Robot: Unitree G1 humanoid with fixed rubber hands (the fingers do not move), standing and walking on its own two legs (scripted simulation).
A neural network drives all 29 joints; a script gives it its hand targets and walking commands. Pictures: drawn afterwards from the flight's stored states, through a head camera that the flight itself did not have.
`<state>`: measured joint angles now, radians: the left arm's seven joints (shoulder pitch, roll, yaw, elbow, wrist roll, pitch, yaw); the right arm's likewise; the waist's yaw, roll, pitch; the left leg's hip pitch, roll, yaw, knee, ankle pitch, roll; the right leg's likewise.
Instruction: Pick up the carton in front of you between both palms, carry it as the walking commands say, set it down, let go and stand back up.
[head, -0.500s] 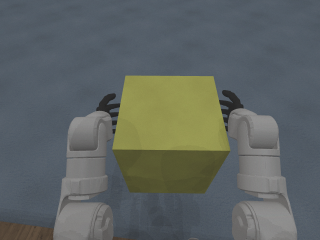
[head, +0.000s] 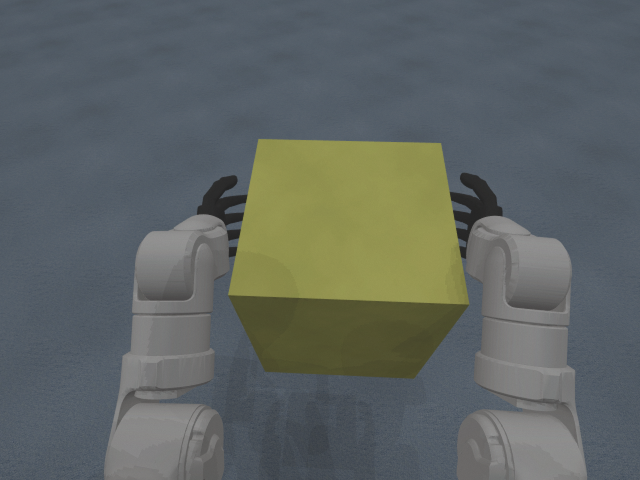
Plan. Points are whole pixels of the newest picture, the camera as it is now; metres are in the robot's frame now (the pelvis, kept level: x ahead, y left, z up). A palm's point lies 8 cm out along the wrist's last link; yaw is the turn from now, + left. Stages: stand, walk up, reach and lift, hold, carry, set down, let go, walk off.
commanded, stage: carry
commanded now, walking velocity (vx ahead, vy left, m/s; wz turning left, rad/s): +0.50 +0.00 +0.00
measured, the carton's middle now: (343, 269) +0.38 +0.03 +0.09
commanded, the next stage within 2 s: none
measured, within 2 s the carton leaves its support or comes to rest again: neither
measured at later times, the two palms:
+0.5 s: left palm (283, 166) +0.70 +0.17 +0.01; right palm (434, 167) +0.71 -0.13 +0.01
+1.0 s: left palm (272, 86) +0.94 +0.23 +0.06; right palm (400, 88) +0.94 -0.07 +0.06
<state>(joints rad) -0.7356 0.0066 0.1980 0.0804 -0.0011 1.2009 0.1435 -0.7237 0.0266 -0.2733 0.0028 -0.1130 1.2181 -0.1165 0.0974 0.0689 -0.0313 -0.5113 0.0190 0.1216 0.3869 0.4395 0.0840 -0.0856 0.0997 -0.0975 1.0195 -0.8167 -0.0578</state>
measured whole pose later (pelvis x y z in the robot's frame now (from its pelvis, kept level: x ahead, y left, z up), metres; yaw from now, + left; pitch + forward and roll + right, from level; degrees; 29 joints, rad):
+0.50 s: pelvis +0.35 +0.02 -0.05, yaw +2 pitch +5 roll -1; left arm -0.50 -0.09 0.20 -0.02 0.09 1.06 0.13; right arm -0.55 0.02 -0.22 0.05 -0.01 1.02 -0.13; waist -0.02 0.03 0.09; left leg -0.26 -0.07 0.06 0.98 -0.49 0.03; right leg -0.53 0.04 -0.15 0.51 -0.07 -0.11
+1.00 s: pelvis +0.68 +0.09 -0.03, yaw +0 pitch +4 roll +0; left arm -0.18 -0.14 0.14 -0.24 0.12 1.22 0.09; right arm -0.21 0.14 -0.13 -0.21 -0.12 1.18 -0.11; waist -0.02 -0.01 -0.14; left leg -0.31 0.03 0.21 0.44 -0.20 0.06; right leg -0.40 -0.05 -0.07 1.07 -0.42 -0.02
